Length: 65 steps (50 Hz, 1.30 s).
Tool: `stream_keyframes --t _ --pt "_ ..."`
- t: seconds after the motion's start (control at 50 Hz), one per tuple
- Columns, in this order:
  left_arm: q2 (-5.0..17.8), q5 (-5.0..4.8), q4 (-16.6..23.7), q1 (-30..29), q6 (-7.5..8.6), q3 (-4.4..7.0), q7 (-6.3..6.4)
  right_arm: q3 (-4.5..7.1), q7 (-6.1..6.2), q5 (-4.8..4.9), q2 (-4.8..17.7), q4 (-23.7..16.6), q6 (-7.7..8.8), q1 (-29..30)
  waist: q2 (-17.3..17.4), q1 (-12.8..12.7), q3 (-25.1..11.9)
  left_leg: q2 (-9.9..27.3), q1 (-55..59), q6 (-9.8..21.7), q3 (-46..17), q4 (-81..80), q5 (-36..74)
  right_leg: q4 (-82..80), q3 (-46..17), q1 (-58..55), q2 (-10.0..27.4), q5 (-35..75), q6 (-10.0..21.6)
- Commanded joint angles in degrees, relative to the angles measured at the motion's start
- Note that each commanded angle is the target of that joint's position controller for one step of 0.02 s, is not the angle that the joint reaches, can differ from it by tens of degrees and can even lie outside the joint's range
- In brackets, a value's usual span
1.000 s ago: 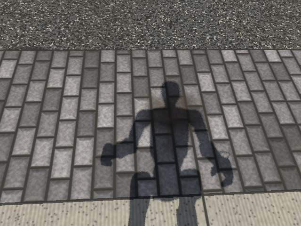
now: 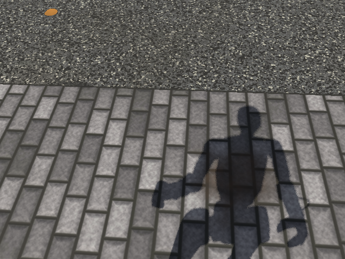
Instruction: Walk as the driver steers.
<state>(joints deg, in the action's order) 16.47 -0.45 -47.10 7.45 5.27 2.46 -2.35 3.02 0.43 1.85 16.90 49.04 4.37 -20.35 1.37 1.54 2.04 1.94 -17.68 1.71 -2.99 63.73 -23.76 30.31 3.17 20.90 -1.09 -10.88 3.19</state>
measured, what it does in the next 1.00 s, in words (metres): walks ahead: left foot, then right foot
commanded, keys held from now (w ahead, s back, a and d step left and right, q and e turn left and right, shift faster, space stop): w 1.00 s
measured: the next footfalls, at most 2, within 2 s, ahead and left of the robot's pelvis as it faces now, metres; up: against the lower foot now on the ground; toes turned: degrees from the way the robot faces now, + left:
left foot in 0.44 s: +0.43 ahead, +0.13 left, +0.00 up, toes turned +2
right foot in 0.96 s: +0.72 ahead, -0.11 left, +0.00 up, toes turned -2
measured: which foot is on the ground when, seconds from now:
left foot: up 0.00-0.42, down 0.44-0.98, up 1.00-1.00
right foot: down 0.00-0.46, up 0.48-0.94, down 0.96-1.00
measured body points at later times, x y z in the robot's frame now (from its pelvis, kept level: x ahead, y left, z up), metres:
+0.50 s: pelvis +0.29 +0.04 -0.01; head +0.33 +0.05 +0.44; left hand +0.28 +0.32 -0.15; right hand +0.49 -0.21 -0.09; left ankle +0.39 +0.13 -0.73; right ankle +0.09 -0.09 -0.66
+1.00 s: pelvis +0.57 -0.01 -0.01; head +0.60 -0.02 +0.44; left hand +0.78 +0.24 -0.09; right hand +0.57 -0.30 -0.14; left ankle +0.40 +0.13 -0.71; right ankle +0.68 -0.11 -0.73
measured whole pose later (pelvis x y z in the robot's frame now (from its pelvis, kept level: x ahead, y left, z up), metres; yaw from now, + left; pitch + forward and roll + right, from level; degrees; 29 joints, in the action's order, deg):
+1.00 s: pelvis +0.57 -0.01 -0.01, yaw +0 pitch +2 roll +1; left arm 15.5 -0.4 -43.5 2.6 5.4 2.0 -2.4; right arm 3.5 0.4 0.5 17.4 51.4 2.6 -21.0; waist -0.1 3.1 1.7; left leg 0.7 -2.5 0.3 1.1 34.7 -27.6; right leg 31.7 2.1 28.4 0.8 -5.4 2.6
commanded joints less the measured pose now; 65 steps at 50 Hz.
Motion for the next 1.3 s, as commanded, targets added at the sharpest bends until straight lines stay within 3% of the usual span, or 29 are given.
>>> stream_keyframes --t 0.02,0.08,0.14,0.22,0.32,0.38,0.42,0.44,0.46,0.48,0.5,0.52,0.54,0.58,0.64,0.76,0.86,0.92,0.96,0.98,1.0,1.02,1.04,1.06,1.08,1.1,1.14,1.22,1.3 --pt "6.71 1.25 1.63 3.64 0.62 1.50 0.25 1.74 0.09 -0.58 6.19 -5.19 1.24 2.13 -6.60 -2.12 -2.77 6.58 -19.05 1.14 -2.26 3.29 8.03 -19.89 -22.58 -15.57 15.16 -5.74 8.87" --pt "6.66 0.66 0.84 4.00 1.40 1.56 0.47 1.49 0.04 -0.99 4.27 -5.32 -0.13 2.36 -5.83 -0.75 -1.34 7.32 -18.46 -0.26 -1.22 -1.19 11.19 -23.44 -16.77 -11.97 13.85 1.16 10.20" --pt "7.85 0.42 -0.27 6.25 1.29 1.83 1.22 1.33 0.14 -1.75 3.93 -7.51 -0.18 7.95 -3.66 -1.81 0.87 7.48 -23.40 -2.31 -0.69 -9.77 18.69 -24.97 -13.10 -13.24 13.47 7.27 10.59" --pt "8.75 -0.09 -1.41 9.66 0.59 1.86 2.00 0.28 -0.84 -1.45 1.85 -9.72 0.88 15.84 -3.58 -4.66 2.19 5.07 -20.26 -2.56 2.39 -24.76 29.65 -25.09 -7.09 -13.69 10.90 11.26 8.49" --pt "9.50 -0.65 -3.80 15.35 -1.04 2.10 2.25 -0.21 -2.71 -0.79 1.97 -13.10 1.65 23.49 -3.59 -6.84 3.70 2.76 -21.50 -0.82 2.99 -33.20 28.34 -21.38 -7.23 -22.84 14.38 14.74 8.17" --pt "10.76 -0.72 -3.96 14.63 -1.96 2.61 2.64 0.50 -3.35 -0.83 4.16 -13.38 1.76 21.07 -5.61 -3.87 1.03 0.60 -16.57 1.62 3.81 -35.14 21.52 -15.41 -7.25 -27.94 16.02 28.10 6.57" --pt "10.80 -0.38 -3.45 12.79 -2.68 2.47 2.89 2.55 -2.73 -0.97 7.98 -9.97 1.60 8.21 -6.08 3.43 -7.66 -2.76 1.71 4.68 6.76 -36.60 21.27 0.32 -4.25 -25.97 12.66 44.02 4.33" --pt "8.65 0.62 -2.15 13.17 -2.55 1.42 3.04 3.64 -2.01 -1.56 11.36 -7.81 1.28 -2.02 -2.59 7.16 -16.09 5.05 20.40 7.85 -1.39 -33.22 23.20 16.27 -2.85 -14.31 10.06 31.45 2.58" --pt "0.70 0.57 -1.25 21.36 -1.23 -0.84 2.28 4.74 -2.05 -2.09 16.32 -6.58 1.07 -5.59 12.40 2.86 -24.44 19.37 41.98 17.61 -30.18 -37.24 10.18 38.49 -2.77 10.25 -1.19 -6.03 -1.39" --pt "5.46 -0.55 -2.12 17.86 0.18 0.06 1.87 3.20 -2.05 -1.56 10.36 -6.84 0.97 -6.04 10.46 5.34 -25.60 20.50 42.31 17.20 -39.73 -44.89 4.44 45.23 -10.91 17.40 -1.28 -21.43 -0.86" --pt "9.17 -2.18 0.12 12.12 1.00 1.17 1.54 2.34 -1.90 -1.45 8.42 -7.24 1.02 -1.52 7.61 4.88 -15.38 18.67 34.76 14.41 -30.80 -46.26 5.05 46.86 -10.32 21.88 1.94 -18.25 -0.15" --pt "8.70 -2.19 1.15 8.59 1.36 0.95 1.68 1.95 -1.80 -1.60 7.35 -7.87 0.97 2.55 2.75 3.12 -9.90 16.48 25.87 13.06 -23.54 -47.55 10.27 44.19 -8.38 20.86 5.05 -13.08 0.00" --pt "8.07 -1.23 1.38 7.03 1.22 1.11 1.85 1.56 -2.01 -1.95 5.96 -8.00 1.06 5.46 0.39 1.30 -5.63 14.23 18.23 12.49 -18.39 -49.44 15.73 40.27 -7.55 19.14 6.92 -9.79 -0.42" --pt "6.60 -0.62 0.54 9.69 -0.15 1.23 1.95 1.19 -2.27 -2.42 4.48 -8.04 1.74 7.76 2.51 -1.89 -4.49 11.60 10.90 12.04 -13.16 -52.88 20.41 36.31 -7.98 12.98 9.16 -6.13 -1.12" --pt "4.51 -0.10 1.06 8.62 -1.66 0.80 2.33 1.66 -2.11 -1.84 6.08 -6.52 2.55 7.22 2.18 -3.02 -2.15 10.88 6.84 13.03 -7.87 -56.32 24.51 30.58 -6.99 14.00 10.03 -2.58 -3.07" --pt "2.73 0.22 4.50 -3.38 -0.71 0.14 1.62 2.05 -0.77 -1.40 8.07 -3.90 1.58 2.96 1.43 0.80 0.79 7.63 8.52 10.20 0.04 -57.63 24.83 8.81 -4.31 14.64 8.01 15.97 -4.34" --pt "3.50 -0.45 7.44 -10.24 -0.01 0.11 0.20 2.50 -0.45 -0.74 9.23 -1.00 0.21 -1.54 2.01 2.82 2.16 11.59 17.33 9.44 -1.05 -54.02 24.54 0.72 -4.29 15.82 6.17 14.03 -2.56" --pt "5.40 -0.39 7.38 -7.53 0.36 0.80 -0.41 2.93 0.02 -0.57 10.10 -0.43 -0.75 -0.57 3.40 0.19 0.32 13.34 21.82 7.80 -1.67 -48.88 33.39 -1.43 -3.41 11.36 4.62 7.40 -0.14" --pt "9.30 -0.11 3.35 6.12 0.39 3.04 0.21 2.33 0.29 -0.92 8.84 -0.76 -1.40 0.69 2.47 -6.64 -8.36 8.78 18.13 5.12 2.18 -32.41 46.02 -2.60 -0.85 -8.44 2.02 7.92 2.82" --pt "13.72 0.39 1.56 16.17 0.12 4.27 0.83 0.91 0.47 -2.36 5.75 -2.25 -1.35 -0.60 -4.87 -9.55 -17.39 5.02 6.62 2.88 5.07 -13.83 30.13 -0.51 -12.97 -25.65 12.69 10.02 6.48" --pt "16.92 0.37 0.47 17.67 -0.20 4.85 0.48 -0.78 -0.19 -1.77 -0.70 -2.70 -0.02 -8.05 -20.20 -4.89 -22.94 -5.82 -16.43 -0.46 2.54 3.99 -7.63 -8.01 -40.54 -42.62 23.15 -4.41 15.38" --pt "10.98 -0.38 1.30 16.89 -0.08 3.30 0.36 0.45 -0.50 -0.55 5.63 -2.08 1.15 -3.78 -13.10 -7.82 -20.36 -3.18 -23.14 0.27 -4.68 10.07 -10.15 -12.52 -43.22 -41.21 22.16 -12.37 13.61" --pt "8.99 -0.24 1.90 13.02 0.05 2.62 0.54 1.20 -0.78 0.70 8.08 -3.83 1.86 1.56 -10.15 -7.36 -12.59 -0.38 -26.53 1.16 -3.45 10.38 -5.00 -13.50 -35.08 -34.53 20.67 -10.57 11.35" --pt "8.16 0.12 2.62 9.07 0.07 2.31 0.58 1.04 -0.47 0.30 7.60 -4.46 2.06 4.36 -5.39 -5.64 -8.41 2.62 -24.85 1.14 -1.66 7.92 0.41 -14.56 -29.14 -26.81 18.71 -4.38 10.30" --pt "6.70 0.56 2.94 6.46 0.15 1.96 0.50 1.31 -0.27 -0.70 7.25 -4.64 1.89 5.73 -4.32 -4.18 -5.31 4.35 -22.87 0.78 -1.32 4.68 3.81 -16.07 -24.84 -20.47 16.94 1.36 10.14" --pt "5.59 1.19 3.06 5.23 0.38 1.60 0.50 1.42 -0.32 -0.92 6.61 -4.43 1.35 4.56 -5.82 -2.36 -5.01 5.76 -19.21 0.61 -1.82 3.00 6.16 -17.51 -21.94 -16.65 15.58 4.99 9.83" --pt "5.56 0.81 2.46 5.15 0.93 1.69 0.46 1.15 -0.22 -0.98 4.63 -3.87 0.16 2.95 -6.08 -1.01 -4.53 6.39 -16.71 -0.29 -1.27 0.04 7.75 -20.30 -17.94 -13.26 14.42 8.65 10.56" --pt "7.66 0.47 0.58 7.62 0.96 2.31 1.44 0.87 0.01 -1.75 3.58 -5.96 -0.54 9.02 -4.10 -1.83 -1.32 6.94 -21.77 -2.60 -0.46 -10.28 16.91 -23.29 -12.38 -13.07 13.66 13.95 10.82" --pt "8.34 -0.03 -0.91 10.43 0.30 2.33 2.12 0.18 -0.77 -1.48 1.80 -7.66 0.23 16.21 -4.32 -4.39 0.32 4.92 -19.56 -2.64 1.83 -24.45 28.12 -23.89 -7.01 -14.02 11.08 13.59 8.44"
